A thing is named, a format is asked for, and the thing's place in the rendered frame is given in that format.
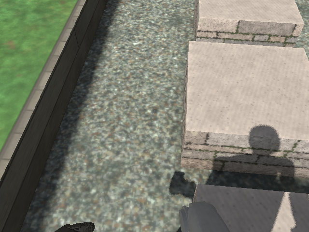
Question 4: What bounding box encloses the robot right thigh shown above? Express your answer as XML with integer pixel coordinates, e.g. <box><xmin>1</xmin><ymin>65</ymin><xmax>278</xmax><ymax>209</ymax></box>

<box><xmin>179</xmin><ymin>201</ymin><xmax>230</xmax><ymax>232</ymax></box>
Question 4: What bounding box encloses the robot left hand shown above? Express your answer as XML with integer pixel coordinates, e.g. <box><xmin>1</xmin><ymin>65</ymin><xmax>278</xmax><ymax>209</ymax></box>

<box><xmin>54</xmin><ymin>222</ymin><xmax>95</xmax><ymax>232</ymax></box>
